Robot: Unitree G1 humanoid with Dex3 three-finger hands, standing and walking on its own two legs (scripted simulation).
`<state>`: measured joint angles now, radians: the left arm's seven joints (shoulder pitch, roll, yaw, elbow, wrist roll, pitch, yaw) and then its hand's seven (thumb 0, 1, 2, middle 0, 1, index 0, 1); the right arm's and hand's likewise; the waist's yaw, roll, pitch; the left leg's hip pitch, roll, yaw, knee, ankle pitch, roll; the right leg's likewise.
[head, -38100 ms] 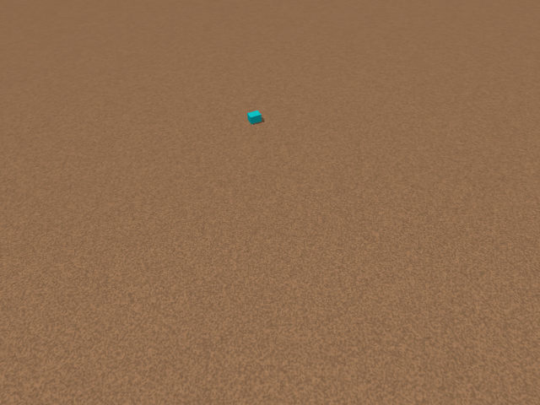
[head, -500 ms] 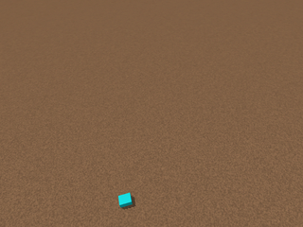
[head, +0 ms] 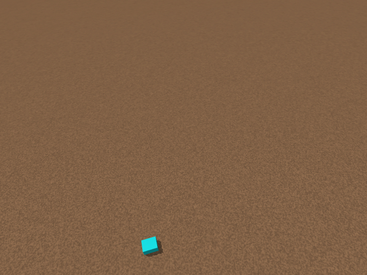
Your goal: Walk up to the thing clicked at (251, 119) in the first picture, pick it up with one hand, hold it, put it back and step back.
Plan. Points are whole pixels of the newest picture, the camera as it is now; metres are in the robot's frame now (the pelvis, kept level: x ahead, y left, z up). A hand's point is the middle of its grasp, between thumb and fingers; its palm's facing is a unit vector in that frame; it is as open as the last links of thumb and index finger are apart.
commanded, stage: stand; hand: left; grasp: from above
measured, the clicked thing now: (149, 245) +0.42 +0.23 -0.76
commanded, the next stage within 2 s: step back in 0.68 s
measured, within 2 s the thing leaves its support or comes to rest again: neither
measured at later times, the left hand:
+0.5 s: hand out of the picture +0.07 +0.24 -0.16, palm faces -0.01 -0.94 -0.33, open 7.4 cm
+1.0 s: hand out of the picture +0.06 +0.26 -0.17, palm faces -0.05 -0.91 -0.41, open 7.4 cm
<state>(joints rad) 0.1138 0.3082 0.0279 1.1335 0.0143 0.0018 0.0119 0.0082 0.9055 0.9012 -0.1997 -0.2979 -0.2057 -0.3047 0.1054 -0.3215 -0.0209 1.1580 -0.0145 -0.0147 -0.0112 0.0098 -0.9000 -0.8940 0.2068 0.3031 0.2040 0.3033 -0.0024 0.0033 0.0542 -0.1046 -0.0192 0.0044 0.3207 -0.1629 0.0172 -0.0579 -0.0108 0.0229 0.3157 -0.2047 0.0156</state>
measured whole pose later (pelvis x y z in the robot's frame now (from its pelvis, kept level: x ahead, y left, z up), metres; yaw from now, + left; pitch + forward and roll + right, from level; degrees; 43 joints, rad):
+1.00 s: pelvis -0.05 -0.02 -0.03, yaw -1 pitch -2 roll +0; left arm 0.10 0.40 0.05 0.95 0.01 0.03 0.01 0.01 0.91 0.90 -0.20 -0.30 -0.21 -0.30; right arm 0.04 -0.40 -0.06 0.99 0.00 0.05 0.01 0.01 -0.90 -0.89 0.21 0.30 0.20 0.30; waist -0.01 0.01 0.16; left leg -0.37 0.01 0.01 0.65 -0.26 0.03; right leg -0.33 0.02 0.03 0.67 -0.31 -0.02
